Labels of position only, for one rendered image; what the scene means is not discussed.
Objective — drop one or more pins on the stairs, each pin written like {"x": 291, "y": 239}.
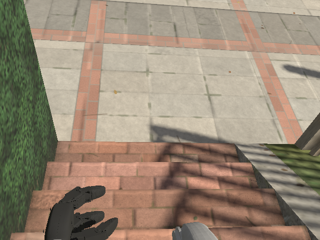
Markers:
{"x": 154, "y": 187}

